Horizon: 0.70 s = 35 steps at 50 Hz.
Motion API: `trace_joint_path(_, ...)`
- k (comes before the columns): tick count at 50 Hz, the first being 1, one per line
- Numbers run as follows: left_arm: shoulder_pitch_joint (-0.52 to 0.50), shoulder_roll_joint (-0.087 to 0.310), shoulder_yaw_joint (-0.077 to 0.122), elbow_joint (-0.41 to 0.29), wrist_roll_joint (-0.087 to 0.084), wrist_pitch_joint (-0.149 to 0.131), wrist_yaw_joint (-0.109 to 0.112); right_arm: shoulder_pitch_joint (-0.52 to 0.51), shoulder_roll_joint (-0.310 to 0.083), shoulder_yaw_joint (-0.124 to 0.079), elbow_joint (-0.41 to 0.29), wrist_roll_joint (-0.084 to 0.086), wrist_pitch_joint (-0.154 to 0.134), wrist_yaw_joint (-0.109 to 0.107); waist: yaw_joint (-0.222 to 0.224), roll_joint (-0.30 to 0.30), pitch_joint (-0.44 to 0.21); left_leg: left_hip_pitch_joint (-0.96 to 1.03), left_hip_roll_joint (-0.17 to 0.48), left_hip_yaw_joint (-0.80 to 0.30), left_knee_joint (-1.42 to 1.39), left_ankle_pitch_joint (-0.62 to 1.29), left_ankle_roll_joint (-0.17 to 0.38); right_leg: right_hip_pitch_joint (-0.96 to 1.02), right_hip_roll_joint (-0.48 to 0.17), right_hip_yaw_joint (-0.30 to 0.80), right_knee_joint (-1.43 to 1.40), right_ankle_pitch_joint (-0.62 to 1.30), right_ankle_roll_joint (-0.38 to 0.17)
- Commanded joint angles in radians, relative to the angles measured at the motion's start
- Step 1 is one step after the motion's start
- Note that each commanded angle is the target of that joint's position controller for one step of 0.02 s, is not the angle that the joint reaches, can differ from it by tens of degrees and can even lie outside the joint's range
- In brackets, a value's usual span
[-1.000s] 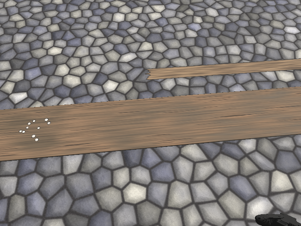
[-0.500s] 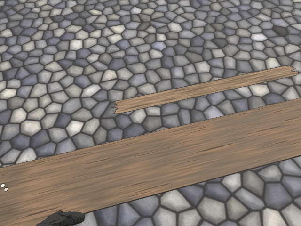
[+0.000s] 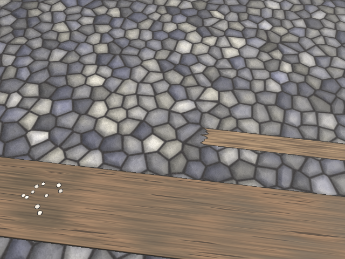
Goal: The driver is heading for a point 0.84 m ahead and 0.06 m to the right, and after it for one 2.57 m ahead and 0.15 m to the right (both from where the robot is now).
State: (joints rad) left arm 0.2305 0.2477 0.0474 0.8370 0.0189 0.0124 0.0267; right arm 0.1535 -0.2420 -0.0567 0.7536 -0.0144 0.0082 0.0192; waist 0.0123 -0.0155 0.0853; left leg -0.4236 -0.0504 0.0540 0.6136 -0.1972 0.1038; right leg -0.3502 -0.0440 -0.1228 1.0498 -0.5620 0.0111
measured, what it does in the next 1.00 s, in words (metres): steps on the spot: right foot, then left foot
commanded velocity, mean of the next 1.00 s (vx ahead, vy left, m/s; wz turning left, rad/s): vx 0.04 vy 0.00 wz -0.08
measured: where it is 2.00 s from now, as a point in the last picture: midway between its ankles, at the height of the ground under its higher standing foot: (212, 255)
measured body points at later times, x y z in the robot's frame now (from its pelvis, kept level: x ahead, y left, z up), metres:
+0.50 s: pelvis +0.02 -0.04 +0.02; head +0.03 -0.06 +0.47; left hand +0.06 +0.22 -0.10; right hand +0.16 -0.27 -0.12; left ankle +0.06 +0.07 -0.71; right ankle +0.03 -0.13 -0.72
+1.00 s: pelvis +0.01 +0.00 +0.03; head +0.03 +0.02 +0.48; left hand +0.15 +0.26 -0.11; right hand +0.04 -0.29 -0.08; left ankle -0.01 +0.08 -0.72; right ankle -0.03 -0.14 -0.65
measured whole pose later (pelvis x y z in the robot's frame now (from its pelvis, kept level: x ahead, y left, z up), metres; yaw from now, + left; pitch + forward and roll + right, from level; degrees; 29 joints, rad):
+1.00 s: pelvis +0.01 +0.00 +0.03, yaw -11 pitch +1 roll -1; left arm 0.23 0.32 0.10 0.85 0.04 0.06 -0.04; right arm 0.27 -0.25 -0.03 0.80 -0.03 -0.01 -0.04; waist -0.01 -0.04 0.01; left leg -0.11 -0.02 0.04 0.32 -0.23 0.06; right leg -0.46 0.06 0.09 1.01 -0.33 0.01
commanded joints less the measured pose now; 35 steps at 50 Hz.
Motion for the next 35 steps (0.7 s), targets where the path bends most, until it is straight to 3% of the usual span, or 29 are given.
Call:
trace_joint_path(1,-0.01,0.091,0.02,-0.088,0.0,0.008,0.004,0.097,-0.163,-0.048,-0.035,0.01,0.028,-0.028,-0.033,0.059,-0.124,0.248,0.305,-0.409,-0.314,0.271,0.208,-0.243,-0.007,0.15,0.166,0.065,0.016)
trace_joint_path(2,-0.009,0.103,0.025,-0.091,0.012,0.01,0.006,0.052,-0.137,-0.041,-0.045,0.014,0.031,-0.032,-0.01,0.085,-0.091,0.188,0.252,-0.365,-0.329,0.22,0.167,-0.215,-0.015,0.15,0.103,0.12,0.018)
trace_joint_path(3,0.022,0.1,0.025,-0.078,0.023,0.018,0.004,0.031,-0.124,-0.037,-0.053,0.008,0.031,-0.031,0.002,0.104,-0.107,0.158,0.219,-0.333,-0.328,0.234,0.152,-0.17,0.0,0.138,0.096,0.152,0.019)
trace_joint_path(4,0.039,0.092,0.024,-0.074,0.023,0.026,0.002,0.037,-0.131,-0.039,-0.053,0.004,0.025,-0.027,0.005,0.095,-0.133,0.155,0.209,-0.328,-0.323,0.254,0.148,-0.148,0.013,0.139,0.086,0.162,0.02)
trace_joint_path(6,0.05,0.074,0.02,-0.074,0.011,0.032,-0.001,0.048,-0.152,-0.047,-0.051,0.0,0.016,-0.02,0.006,0.079,-0.161,0.167,0.2,-0.329,-0.324,0.228,0.145,-0.136,0.021,0.142,0.028,0.164,0.025)
trace_joint_path(11,-0.002,0.071,0.017,-0.089,0.004,0.039,0.004,0.066,-0.148,-0.044,-0.043,-0.013,0.023,-0.019,-0.034,0.141,-0.151,0.161,0.196,-0.375,-0.37,-0.058,0.132,-0.099,0.026,0.141,-0.143,0.167,0.018)
trace_joint_path(15,0.017,0.067,0.013,-0.083,-0.006,0.029,0.008,0.057,-0.147,-0.041,-0.031,-0.019,0.031,-0.016,-0.042,0.146,-0.14,0.139,0.205,-0.407,-0.36,-0.078,0.119,0.01,0.057,0.119,-0.292,0.132,-0.012)
trace_joint_path(18,0.12,0.027,0.0,-0.036,-0.007,0.015,0.008,0.048,-0.105,-0.018,-0.005,-0.005,0.034,-0.031,0.003,0.107,-0.138,0.084,0.197,-0.38,-0.325,-0.122,0.063,0.208,0.062,0.098,-0.61,0.271,-0.059)
trace_joint_path(19,0.095,0.031,-0.006,-0.039,0.002,0.005,0.008,0.082,-0.075,-0.006,0.012,-0.005,0.03,-0.037,-0.014,0.045,-0.108,0.048,0.166,-0.351,-0.298,-0.155,0.008,0.242,0.019,0.184,-0.737,0.303,-0.076)
trace_joint_path(20,0.077,0.088,-0.003,-0.062,0.021,-0.008,0.009,0.127,-0.039,0.005,0.013,-0.003,0.026,-0.04,-0.044,-0.114,-0.13,0.03,0.087,-0.253,-0.132,-0.183,-0.043,0.251,-0.177,0.44,-0.85,0.226,-0.111)
trace_joint_path(21,-0.021,0.132,0.0,-0.08,0.012,-0.014,-0.002,0.058,-0.072,-0.004,0.001,0.007,0.024,-0.043,-0.058,-0.179,-0.025,0.073,-0.01,-0.132,-0.147,-0.169,-0.068,0.016,-0.27,0.555,-0.89,0.276,-0.177)
trace_joint_path(22,-0.081,0.109,-0.002,-0.089,0.004,-0.022,-0.009,0.038,-0.086,-0.006,0.011,-0.005,0.022,-0.042,-0.067,-0.144,-0.006,0.184,0.022,-0.137,-0.099,-0.104,-0.074,-0.044,-0.224,0.507,-0.872,0.316,-0.176)
trace_joint_path(23,-0.086,0.116,0.001,-0.083,-0.005,-0.028,-0.013,0.028,-0.082,-0.007,0.016,-0.004,0.017,-0.039,-0.066,-0.145,-0.024,0.198,0.004,-0.12,-0.112,-0.054,-0.075,-0.015,-0.17,0.458,-0.835,0.364,-0.153)
trace_joint_path(25,-0.035,0.163,0.02,-0.068,-0.012,-0.027,-0.009,0.029,-0.098,-0.013,0.025,-0.002,0.011,-0.042,-0.043,-0.157,-0.049,0.156,-0.012,-0.093,-0.099,-0.043,-0.085,0.101,-0.122,0.423,-0.761,0.547,-0.145)
trace_joint_path(27,0.033,0.169,0.032,-0.054,-0.014,-0.023,-0.008,0.031,-0.093,-0.013,0.029,0.004,0.006,-0.052,-0.011,-0.147,-0.092,0.092,-0.02,-0.078,-0.052,-0.125,-0.098,0.223,-0.132,0.451,-0.692,0.774,-0.18)
trace_joint_path(30,0.113,0.176,0.048,-0.029,-0.006,-0.01,-0.004,-0.006,-0.081,-0.013,0.007,0.014,0.011,-0.067,0.03,-0.133,-0.12,-0.033,-0.024,-0.087,0.088,-0.287,-0.109,0.345,-0.173,0.543,-0.654,0.943,-0.246)
trace_joint_path(32,0.11,0.182,0.058,-0.024,-0.005,0.001,-0.001,-0.013,-0.077,-0.01,-0.003,0.021,0.012,-0.07,0.029,-0.114,-0.134,-0.055,-0.017,-0.103,0.123,-0.299,-0.112,0.368,-0.17,0.568,-0.65,0.965,-0.255)
trace_joint_path(35,0.048,0.184,0.07,-0.036,-0.007,0.018,-0.008,0.002,-0.081,-0.006,-0.01,0.026,0.008,-0.068,0.01,-0.115,-0.154,0.018,-0.02,-0.11,0.06,-0.271,-0.112,0.318,-0.129,0.574,-0.659,0.892,-0.226)
Velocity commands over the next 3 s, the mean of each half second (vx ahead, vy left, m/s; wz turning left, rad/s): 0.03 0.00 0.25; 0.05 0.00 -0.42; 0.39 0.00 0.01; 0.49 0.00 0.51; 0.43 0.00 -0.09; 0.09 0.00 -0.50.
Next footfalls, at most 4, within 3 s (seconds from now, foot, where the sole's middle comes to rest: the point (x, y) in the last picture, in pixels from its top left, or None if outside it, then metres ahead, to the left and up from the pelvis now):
0.38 right None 0.07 -0.12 -0.76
0.80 left None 0.03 0.08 -0.76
1.28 right None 0.13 -0.17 -0.76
1.78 left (183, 251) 0.46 -0.03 -0.76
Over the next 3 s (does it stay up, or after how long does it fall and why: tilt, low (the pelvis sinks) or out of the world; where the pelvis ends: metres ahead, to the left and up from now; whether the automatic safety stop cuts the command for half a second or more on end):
stays up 0.88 -0.02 -0.12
